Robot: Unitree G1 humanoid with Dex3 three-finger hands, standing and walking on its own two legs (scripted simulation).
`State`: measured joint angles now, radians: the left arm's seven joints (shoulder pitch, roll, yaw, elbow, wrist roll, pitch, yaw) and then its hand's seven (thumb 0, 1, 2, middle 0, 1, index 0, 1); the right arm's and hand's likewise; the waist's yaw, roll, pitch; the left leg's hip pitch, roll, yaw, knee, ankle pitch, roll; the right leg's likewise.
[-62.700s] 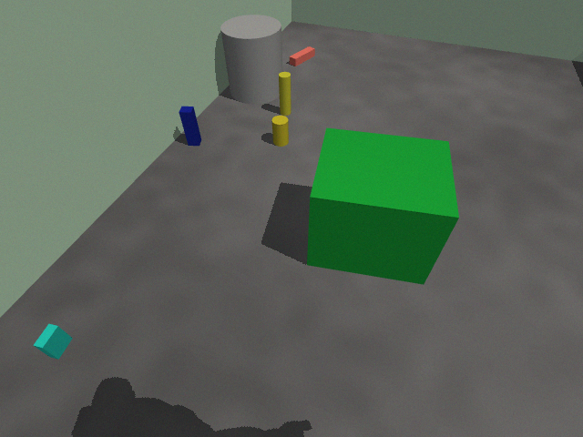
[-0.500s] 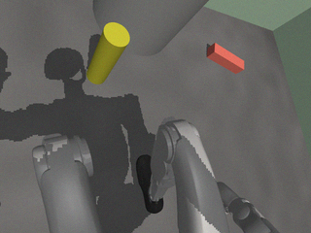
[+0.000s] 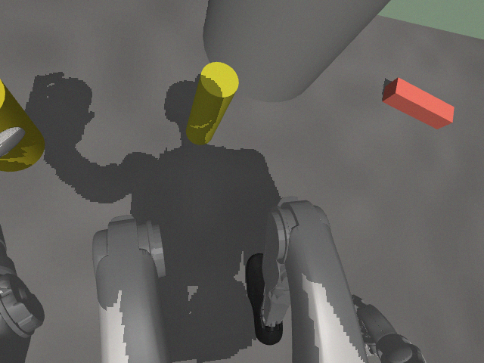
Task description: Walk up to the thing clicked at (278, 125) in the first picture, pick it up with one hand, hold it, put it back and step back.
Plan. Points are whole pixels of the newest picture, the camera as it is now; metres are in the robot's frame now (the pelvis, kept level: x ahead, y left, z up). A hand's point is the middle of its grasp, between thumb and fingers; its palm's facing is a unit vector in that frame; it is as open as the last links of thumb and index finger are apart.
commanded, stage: hold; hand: left
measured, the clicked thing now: out of the picture +0.45 +0.34 -0.09
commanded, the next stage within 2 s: lift in 1.02 s
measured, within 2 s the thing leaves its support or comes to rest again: neither
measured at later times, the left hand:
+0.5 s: hand out of the picture +0.42 +0.33 +0.04, palm faces +0.44 -0.90 -0.06, open 12.1 cm
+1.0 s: hand out of the picture +0.39 +0.29 +0.22, palm faces +0.44 -0.90 -0.04, open 12.1 cm
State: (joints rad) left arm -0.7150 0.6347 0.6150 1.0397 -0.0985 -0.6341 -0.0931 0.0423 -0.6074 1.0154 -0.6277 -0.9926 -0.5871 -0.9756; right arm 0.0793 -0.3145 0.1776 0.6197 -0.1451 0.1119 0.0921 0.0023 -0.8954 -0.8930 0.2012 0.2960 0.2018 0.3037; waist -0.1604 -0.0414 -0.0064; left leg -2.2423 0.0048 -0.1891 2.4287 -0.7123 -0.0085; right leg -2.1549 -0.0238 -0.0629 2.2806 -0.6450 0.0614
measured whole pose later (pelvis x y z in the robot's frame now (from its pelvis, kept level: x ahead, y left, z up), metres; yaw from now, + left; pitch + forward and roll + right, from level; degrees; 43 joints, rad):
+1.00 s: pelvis +0.02 -0.01 +0.20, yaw +6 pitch +29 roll -4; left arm -0.31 0.28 0.37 0.39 -0.16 -0.30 0.02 0.04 -0.61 1.05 -0.60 -1.03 -0.56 -1.01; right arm 0.13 -0.24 0.00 0.60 0.01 0.01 -0.04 0.01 -0.91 -0.90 0.20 0.30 0.20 0.30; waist -0.05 0.01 -0.18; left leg -1.61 0.04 -0.08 1.75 -0.65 -0.02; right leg -1.58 -0.05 -0.04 1.68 -0.61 0.04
